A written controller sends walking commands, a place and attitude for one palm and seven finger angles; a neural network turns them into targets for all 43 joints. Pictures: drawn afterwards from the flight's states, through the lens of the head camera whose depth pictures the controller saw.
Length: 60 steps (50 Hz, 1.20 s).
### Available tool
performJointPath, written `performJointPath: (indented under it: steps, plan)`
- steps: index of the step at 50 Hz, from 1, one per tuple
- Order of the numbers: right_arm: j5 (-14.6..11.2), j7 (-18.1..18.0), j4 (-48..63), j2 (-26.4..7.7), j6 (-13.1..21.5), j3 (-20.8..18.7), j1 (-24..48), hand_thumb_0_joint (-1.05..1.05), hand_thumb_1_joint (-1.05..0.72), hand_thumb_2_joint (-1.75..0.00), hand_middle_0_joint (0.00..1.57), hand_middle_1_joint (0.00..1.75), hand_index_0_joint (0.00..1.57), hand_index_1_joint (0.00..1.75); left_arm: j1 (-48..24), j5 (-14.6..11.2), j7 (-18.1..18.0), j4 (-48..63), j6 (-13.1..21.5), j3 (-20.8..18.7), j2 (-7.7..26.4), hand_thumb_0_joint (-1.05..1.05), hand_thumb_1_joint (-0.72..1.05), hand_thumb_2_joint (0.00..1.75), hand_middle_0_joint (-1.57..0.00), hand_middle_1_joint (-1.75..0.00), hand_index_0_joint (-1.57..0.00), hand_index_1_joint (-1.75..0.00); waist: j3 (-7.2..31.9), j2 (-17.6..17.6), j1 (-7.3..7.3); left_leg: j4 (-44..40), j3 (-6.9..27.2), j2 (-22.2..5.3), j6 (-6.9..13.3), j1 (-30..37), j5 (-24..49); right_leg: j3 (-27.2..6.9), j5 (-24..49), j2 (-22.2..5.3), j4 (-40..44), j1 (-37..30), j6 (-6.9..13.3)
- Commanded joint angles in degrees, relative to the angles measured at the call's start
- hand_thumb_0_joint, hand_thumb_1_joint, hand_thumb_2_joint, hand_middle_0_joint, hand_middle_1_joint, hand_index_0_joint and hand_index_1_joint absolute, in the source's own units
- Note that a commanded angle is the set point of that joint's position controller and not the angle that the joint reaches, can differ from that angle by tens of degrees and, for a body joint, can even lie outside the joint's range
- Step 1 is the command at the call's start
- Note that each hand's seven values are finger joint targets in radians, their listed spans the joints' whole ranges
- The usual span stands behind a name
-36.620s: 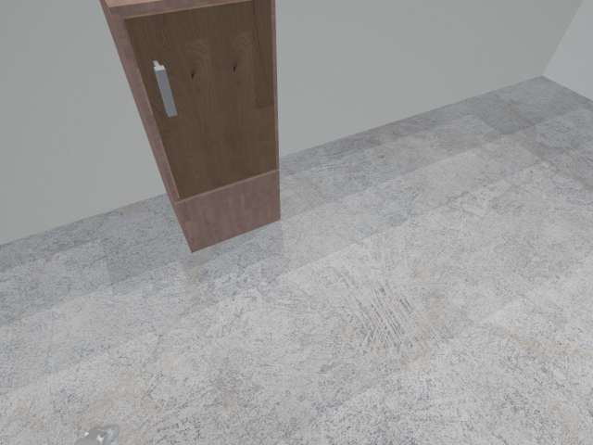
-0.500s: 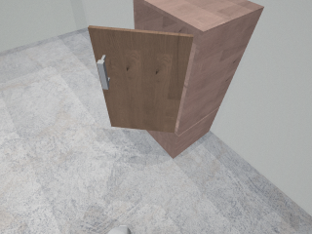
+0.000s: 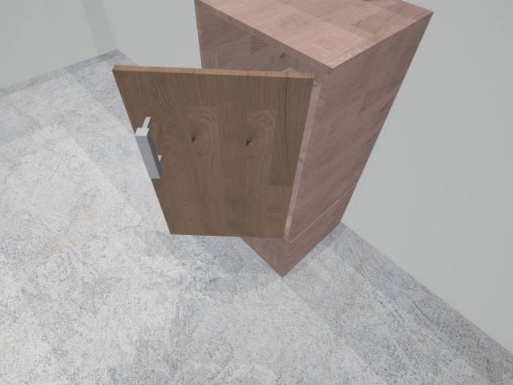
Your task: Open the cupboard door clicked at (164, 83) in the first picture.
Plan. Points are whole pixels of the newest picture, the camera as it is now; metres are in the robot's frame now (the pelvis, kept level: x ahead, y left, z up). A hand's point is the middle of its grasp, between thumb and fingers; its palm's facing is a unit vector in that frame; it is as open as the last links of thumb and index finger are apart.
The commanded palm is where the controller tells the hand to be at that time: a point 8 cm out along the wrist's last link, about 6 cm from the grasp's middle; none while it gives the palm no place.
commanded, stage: come to a stop and stand still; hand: left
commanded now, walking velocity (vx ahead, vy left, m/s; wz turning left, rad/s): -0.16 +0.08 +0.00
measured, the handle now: (151, 148) +0.58 +0.26 -0.01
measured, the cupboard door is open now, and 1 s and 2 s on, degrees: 45 45 45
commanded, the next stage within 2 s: look again from close up in 1.06 s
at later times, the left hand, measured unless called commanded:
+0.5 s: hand out of the picture +0.02 +0.19 -0.18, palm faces +0.06 -0.99 -0.16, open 7.4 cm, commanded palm none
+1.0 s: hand out of the picture +0.03 +0.19 -0.18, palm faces +0.02 -0.99 -0.17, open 7.3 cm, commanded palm none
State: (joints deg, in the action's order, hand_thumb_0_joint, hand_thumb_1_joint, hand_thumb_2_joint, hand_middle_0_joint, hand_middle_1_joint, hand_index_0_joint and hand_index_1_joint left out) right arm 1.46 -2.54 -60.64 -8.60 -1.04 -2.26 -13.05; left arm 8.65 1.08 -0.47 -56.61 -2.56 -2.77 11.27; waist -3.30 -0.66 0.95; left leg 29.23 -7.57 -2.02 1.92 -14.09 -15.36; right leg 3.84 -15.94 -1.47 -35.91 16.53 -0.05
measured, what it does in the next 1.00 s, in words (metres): steps on the spot: right foot, then left foot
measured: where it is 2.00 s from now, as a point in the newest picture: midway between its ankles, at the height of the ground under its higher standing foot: outside the picture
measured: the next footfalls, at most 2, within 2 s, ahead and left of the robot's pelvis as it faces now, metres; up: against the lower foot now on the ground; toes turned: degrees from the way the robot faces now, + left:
right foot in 0.02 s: +0.03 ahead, -0.12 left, +0.00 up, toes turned -4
left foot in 0.32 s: +0.01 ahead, +0.10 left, +0.00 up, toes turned +2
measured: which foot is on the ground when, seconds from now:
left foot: down 0.00-0.04, up 0.06-0.30, down 0.32-1.00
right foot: up 0.00-0.00, down 0.02-1.00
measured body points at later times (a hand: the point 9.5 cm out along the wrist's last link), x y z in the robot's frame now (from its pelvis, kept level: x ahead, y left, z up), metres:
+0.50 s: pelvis -0.01 +0.01 +0.00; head +0.02 +0.03 +0.45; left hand +0.02 +0.24 -0.16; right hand +0.05 -0.22 -0.14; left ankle -0.03 +0.10 -0.74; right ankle -0.01 -0.12 -0.74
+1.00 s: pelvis +0.02 +0.02 +0.01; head +0.04 +0.03 +0.46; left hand +0.04 +0.24 -0.16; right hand +0.00 -0.20 -0.15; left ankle -0.03 +0.10 -0.74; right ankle -0.01 -0.12 -0.74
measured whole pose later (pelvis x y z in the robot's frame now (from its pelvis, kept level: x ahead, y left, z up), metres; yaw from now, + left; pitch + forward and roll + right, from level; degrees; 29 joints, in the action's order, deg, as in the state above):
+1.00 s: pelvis +0.02 +0.02 +0.01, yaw -1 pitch +0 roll +0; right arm 0.9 -2.6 -66.1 -7.2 0.5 0.3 -16.7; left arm 13.6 0.5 -1.7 -65.3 -0.3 -0.5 9.6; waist -1.9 -1.7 0.0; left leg 21.7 -3.7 2.0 2.8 -5.3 -16.3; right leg 2.7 -15.5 -2.7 -23.1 7.2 -1.6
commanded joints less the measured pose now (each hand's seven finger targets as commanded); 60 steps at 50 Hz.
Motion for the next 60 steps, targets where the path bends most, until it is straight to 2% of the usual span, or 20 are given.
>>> performJointPath:
  steps: [1,2,3,4,7,12,14,15,16,17,18,20,23,27,34,40,57,58,59,60]
  plan:
    - [-1.0,-0.2,3.1,-8.1,-0.2,-2.7,-4.0,0.00,-0.90,-0.90,0.20,0.30,0.20,0.30,6.8,0.6,-1.1,2.4,1.4,-1.9,8.9,0.00,0.90,0.90,-0.20,-0.30,-0.20,-0.30,7.1,-5.8,-0.82,6.4,3.4,-4.8,-1.6,-3.1,14.9,-12.4,37.8,-11.9,8.8,-10.2,5.0]
    - [-1.1,0.3,3.5,-6.0,-0.7,-2.1,-3.7,0.00,-0.90,-0.90,0.20,0.30,0.20,0.30,6.5,0.3,-1.1,2.3,1.7,-1.9,10.0,0.00,0.90,0.90,-0.20,-0.30,-0.20,-0.30,6.0,-11.3,-1.00,14.1,1.4,1.0,-3.5,-6.2,-9.3,-15.3,44.7,-18.5,12.5,-9.0,10.0]
    - [-1.2,0.4,3.9,-5.3,-1.4,-2.1,-2.3,0.00,-0.90,-0.90,0.20,0.30,0.20,0.30,5.9,0.3,-1.4,2.6,1.9,-1.8,10.3,0.00,0.90,0.90,-0.20,-0.30,-0.20,-0.30,6.9,-10.2,-2.04,23.6,4.5,2.1,-3.4,-7.5,-18.6,-16.3,43.5,-20.7,14.8,-8.1,13.3]
    - [-1.0,0.4,4.3,-4.9,-1.9,-2.1,-0.9,0.00,-0.90,-0.90,0.20,0.30,0.20,0.30,4.8,0.3,-1.9,2.6,2.0,-1.9,9.1,0.00,0.90,0.90,-0.20,-0.30,-0.20,-0.30,6.7,-8.4,-1.94,28.4,7.2,1.8,-3.1,-9.1,-18.9,-15.1,44.3,-19.4,14.3,-8.7,13.9]
    - [-1.0,0.6,4.2,-5.4,-1.7,-1.6,0.8,0.00,-0.90,-0.90,0.20,0.30,0.20,0.30,3.6,0.0,-2.2,2.7,2.5,-1.5,7.9,0.00,0.90,0.90,-0.20,-0.30,-0.20,-0.30,6.3,-9.1,-1.59,28.2,8.1,1.4,-4.3,-13.2,-16.0,-11.7,50.8,-16.3,12.1,-14.3,12.3]
    - [-1.1,1.2,3.2,-4.5,-0.8,-0.8,-0.7,0.00,-0.90,-0.90,0.20,0.30,0.20,0.30,4.0,0.0,-1.9,1.9,2.7,-1.6,9.3,0.00,0.90,0.90,-0.20,-0.30,-0.20,-0.30,7.1,-7.1,-1.75,5.3,4.8,2.4,-4.8,-3.7,-7.6,-11.7,40.3,-14.1,10.9,-14.3,9.7]
    - [-0.9,1.3,1.7,-4.2,-0.3,-0.7,-3.9,0.00,-0.90,-0.90,0.20,0.30,0.20,0.30,2.2,-0.4,-1.6,1.4,2.7,-1.3,8.5,0.00,0.90,0.90,-0.20,-0.30,-0.20,-0.30,6.1,-6.3,-0.02,-5.9,5.1,2.1,-4.1,5.9,3.8,-10.0,26.6,-11.6,10.0,-7.0,5.9]
    - [-0.7,1.2,1.6,-6.1,0.3,-0.8,-4.2,0.00,-0.90,-0.90,0.20,0.30,0.20,0.30,2.3,-0.7,-1.3,1.6,2.5,-0.9,7.1,0.00,0.90,0.90,-0.20,-0.30,-0.20,-0.30,6.0,-1.6,-0.19,-7.6,8.0,-1.3,-2.6,9.6,8.9,-8.6,18.3,-8.8,8.6,-3.1,3.5]
    - [-0.3,1.0,2.4,-8.6,0.9,-0.9,-3.0,0.00,-0.90,-0.90,0.20,0.30,0.20,0.30,2.9,-1.0,-1.0,1.8,2.3,-0.5,5.0,0.00,0.90,0.90,-0.20,-0.30,-0.20,-0.30,6.0,5.8,-1.20,-8.5,15.1,-7.5,0.3,7.5,15.4,-6.0,9.4,-4.9,8.1,-2.1,1.0]
    - [-0.1,0.9,2.9,-10.2,0.7,-0.8,-0.7,0.00,-0.90,-0.90,0.20,0.30,0.20,0.30,2.9,-0.8,-1.1,1.3,2.0,-0.1,3.8,0.00,0.90,0.90,-0.20,-0.30,-0.20,-0.30,5.0,7.7,-2.15,-9.9,16.4,-10.7,2.6,1.7,14.5,-3.3,1.9,-3.4,9.2,-6.1,-0.2]
    - [0.0,0.8,3.1,-10.2,0.5,-0.5,1.2,0.00,-0.90,-0.90,0.20,0.30,0.20,0.30,3.0,-0.5,-1.1,0.8,1.8,0.0,3.5,0.00,0.90,0.90,-0.20,-0.30,-0.20,-0.30,3.1,4.6,-2.61,-10.3,15.1,-9.8,2.4,-1.9,9.0,-3.4,1.1,-2.8,10.7,-8.3,-0.2]
    - [-0.3,0.8,2.7,-8.8,0.6,0.0,2.2,0.00,-0.90,-0.90,0.20,0.30,0.20,0.30,2.9,-0.3,-0.8,-0.9,1.2,0.3,4.0,0.00,0.90,0.90,-0.20,-0.30,-0.20,-0.30,-0.5,7.7,-2.38,-13.5,14.2,-6.6,0.8,-3.1,2.3,-3.8,1.1,-3.1,11.6,-7.3,0.2]
    - [-0.3,0.8,2.0,-8.4,0.8,0.1,1.0,0.00,-0.90,-0.90,0.20,0.30,0.20,0.30,4.3,-0.2,-0.5,-2.5,1.7,0.7,3.9,0.00,0.90,0.90,-0.20,-0.30,-0.20,-0.30,-1.2,5.8,-2.02,-15.3,13.5,-5.1,0.1,-2.7,-4.0,-4.5,2.9,-3.3,13.8,-7.2,0.7]
    - [-0.6,0.7,0.8,-8.0,1.5,0.4,-1.1,0.00,-0.90,-0.90,0.20,0.30,0.20,0.30,5.5,-0.3,-0.6,-4.3,2.5,1.2,3.6,0.00,0.90,0.90,-0.20,-0.30,-0.20,-0.30,2.3,0.3,-1.28,-13.4,12.1,-4.6,-0.1,2.8,3.1,-4.9,6.0,-4.3,15.5,-7.2,0.7]
    - [-0.8,0.1,-1.4,-7.1,2.3,1.1,-3.4,0.00,-0.90,-0.90,0.20,0.30,0.20,0.30,7.7,-0.4,-1.0,-6.3,3.1,1.7,3.2,0.00,0.90,0.90,-0.20,-0.30,-0.20,-0.30,3.1,0.8,-0.93,-10.8,10.1,-4.2,-0.3,8.0,17.9,-5.1,11.8,-4.9,15.8,-7.4,1.0]
    - [-0.8,-0.3,-3.1,-6.6,2.4,1.4,-5.1,0.00,-0.90,-0.90,0.20,0.30,0.20,0.30,8.8,-0.6,-1.4,-7.2,2.9,1.8,2.9,0.00,0.90,0.90,-0.20,-0.30,-0.20,-0.30,1.7,1.4,-0.99,-10.2,9.7,-4.1,-0.6,8.2,23.3,-4.4,14.1,-4.9,14.6,-8.4,1.0]
    - [-0.6,-0.4,-5.2,-4.4,2.4,1.4,-8.8,0.00,-0.90,-0.90,0.20,0.30,0.20,0.30,9.3,-0.8,-1.7,-7.1,3.0,1.5,2.3,0.00,0.90,0.90,-0.20,-0.30,-0.20,-0.30,0.0,-0.3,-1.11,-10.2,9.5,-3.3,-0.7,6.9,20.9,-3.9,15.6,-5.1,14.7,-10.1,1.4]
    - [-1.8,0.5,-0.7,-7.5,3.4,1.5,-4.5,0.00,-0.90,-0.90,0.20,0.30,0.20,0.30,11.8,0.2,-4.2,-7.6,4.7,2.4,3.3,0.00,0.90,0.90,-0.20,-0.30,-0.20,-0.30,-1.2,4.3,-1.93,0.0,8.6,-5.0,-1.7,3.4,36.3,-5.8,30.2,-6.7,11.2,-6.2,0.5]
    - [-1.2,0.7,1.2,-6.5,3.6,2.0,-5.1,0.00,-0.90,-0.90,0.20,0.30,0.20,0.30,13.2,0.3,-3.9,-6.6,5.7,1.6,6.2,0.00,0.90,0.90,-0.20,-0.30,-0.20,-0.30,0.7,4.1,-1.57,2.3,7.7,-2.7,-2.4,2.2,36.0,-4.4,43.3,-7.7,9.1,-10.7,1.3]
    - [-0.8,0.4,0.6,-4.4,4.1,1.6,-8.7,0.00,-0.90,-0.90,0.20,0.30,0.20,0.30,13.3,0.0,-3.6,-5.7,5.7,1.6,5.2,0.00,0.90,0.90,-0.20,-0.30,-0.20,-0.30,5.9,4.0,-0.45,0.0,8.0,-2.0,-2.1,3.4,31.4,-5.1,46.6,-8.3,4.2,-13.3,2.2]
